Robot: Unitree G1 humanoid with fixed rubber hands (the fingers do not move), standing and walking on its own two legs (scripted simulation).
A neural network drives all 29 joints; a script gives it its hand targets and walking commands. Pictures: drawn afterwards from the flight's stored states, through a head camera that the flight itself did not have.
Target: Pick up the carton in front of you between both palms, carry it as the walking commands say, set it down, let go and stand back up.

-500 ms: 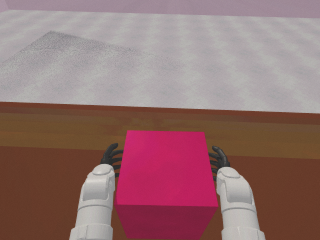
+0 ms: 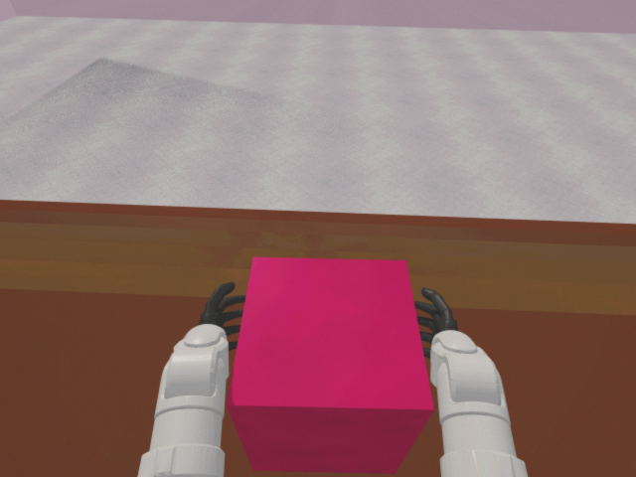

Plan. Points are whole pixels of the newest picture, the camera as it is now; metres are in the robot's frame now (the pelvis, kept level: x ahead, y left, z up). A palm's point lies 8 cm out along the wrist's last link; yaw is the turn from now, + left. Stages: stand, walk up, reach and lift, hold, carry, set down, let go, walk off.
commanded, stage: hold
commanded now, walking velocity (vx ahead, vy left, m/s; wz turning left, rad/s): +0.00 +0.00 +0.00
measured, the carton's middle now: (326, 369) +0.29 +0.00 -0.02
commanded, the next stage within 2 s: carry in 0.26 s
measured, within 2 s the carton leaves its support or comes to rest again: neither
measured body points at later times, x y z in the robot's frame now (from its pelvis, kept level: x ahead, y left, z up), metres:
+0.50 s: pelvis +0.04 +0.01 -0.01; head +0.00 +0.02 +0.44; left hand +0.33 +0.17 +0.06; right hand +0.33 -0.14 +0.06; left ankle +0.01 +0.13 -0.75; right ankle +0.01 -0.13 -0.74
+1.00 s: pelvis +0.28 +0.03 -0.01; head +0.28 +0.04 +0.44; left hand +0.56 +0.20 +0.07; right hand +0.57 -0.11 +0.08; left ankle +0.39 +0.13 -0.73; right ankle +0.12 -0.09 -0.75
